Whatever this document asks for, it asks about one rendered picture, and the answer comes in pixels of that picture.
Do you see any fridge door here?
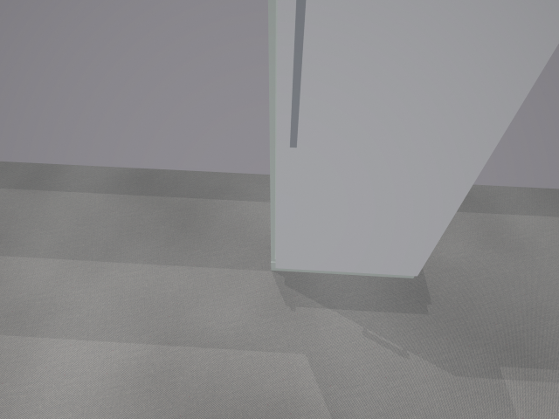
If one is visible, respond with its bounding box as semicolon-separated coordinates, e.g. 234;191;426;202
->
275;0;559;276

